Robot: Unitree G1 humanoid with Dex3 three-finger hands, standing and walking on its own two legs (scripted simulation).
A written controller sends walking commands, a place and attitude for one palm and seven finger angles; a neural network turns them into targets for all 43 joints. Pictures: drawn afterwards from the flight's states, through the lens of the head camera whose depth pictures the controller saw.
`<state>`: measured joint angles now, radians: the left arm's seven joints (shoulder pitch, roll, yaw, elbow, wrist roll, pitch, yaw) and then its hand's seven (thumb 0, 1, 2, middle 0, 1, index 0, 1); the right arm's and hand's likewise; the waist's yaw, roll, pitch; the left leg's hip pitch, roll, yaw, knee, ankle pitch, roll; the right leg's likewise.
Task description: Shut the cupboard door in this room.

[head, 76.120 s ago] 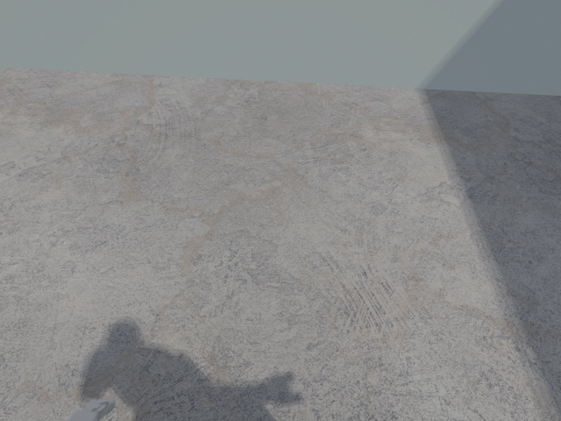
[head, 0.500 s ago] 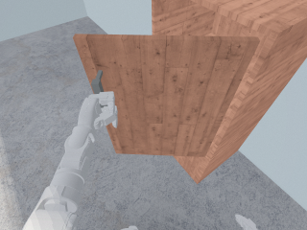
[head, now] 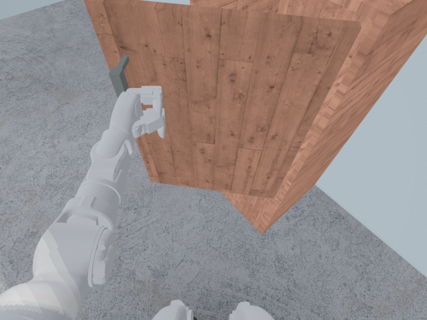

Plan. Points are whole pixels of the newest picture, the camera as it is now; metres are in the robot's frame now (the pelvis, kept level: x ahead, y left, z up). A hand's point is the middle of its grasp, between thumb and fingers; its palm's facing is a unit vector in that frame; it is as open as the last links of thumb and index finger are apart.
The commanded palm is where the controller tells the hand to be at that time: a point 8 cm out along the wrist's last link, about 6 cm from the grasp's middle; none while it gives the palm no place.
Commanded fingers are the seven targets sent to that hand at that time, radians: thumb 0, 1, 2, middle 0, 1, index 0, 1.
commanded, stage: push the door shut along its arc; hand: left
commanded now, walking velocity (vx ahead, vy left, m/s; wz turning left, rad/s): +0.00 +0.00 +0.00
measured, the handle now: (130, 97) +0.54 +0.14 +0.09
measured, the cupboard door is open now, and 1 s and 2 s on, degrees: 41 27 25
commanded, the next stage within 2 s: pull the fist back off the door in 0.82 s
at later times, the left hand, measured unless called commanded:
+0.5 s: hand (181, 101) +0.51 +0.04 +0.10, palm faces -0.36 -0.93 -0.04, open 3.0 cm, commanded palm +0.51 +0.08 +0.10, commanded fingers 0.00 0.90 0.90 -1.30 -1.50 -1.30 -1.50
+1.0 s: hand (198, 83) +0.55 +0.00 +0.10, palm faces -0.29 -0.95 +0.06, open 3.3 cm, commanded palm +0.55 +0.04 +0.10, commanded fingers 0.00 0.90 0.90 -1.30 -1.50 -1.30 -1.50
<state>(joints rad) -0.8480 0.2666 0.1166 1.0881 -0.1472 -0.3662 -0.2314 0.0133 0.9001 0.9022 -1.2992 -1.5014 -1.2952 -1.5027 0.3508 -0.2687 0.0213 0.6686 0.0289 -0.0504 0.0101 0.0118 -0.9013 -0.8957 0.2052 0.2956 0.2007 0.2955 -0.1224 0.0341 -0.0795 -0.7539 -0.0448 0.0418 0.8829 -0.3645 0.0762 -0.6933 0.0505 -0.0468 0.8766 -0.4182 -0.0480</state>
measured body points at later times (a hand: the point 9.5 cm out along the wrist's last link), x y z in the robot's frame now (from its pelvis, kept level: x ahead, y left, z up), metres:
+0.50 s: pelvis +0.01 -0.01 -0.01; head +0.11 -0.01 +0.43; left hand +0.52 +0.09 +0.11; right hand +0.01 -0.28 -0.13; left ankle +0.04 +0.07 -0.69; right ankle +0.00 -0.09 -0.69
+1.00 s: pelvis +0.00 -0.02 -0.03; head +0.14 -0.02 +0.39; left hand +0.56 +0.06 +0.10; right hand -0.01 -0.29 -0.15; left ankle +0.04 +0.07 -0.69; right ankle +0.00 -0.09 -0.69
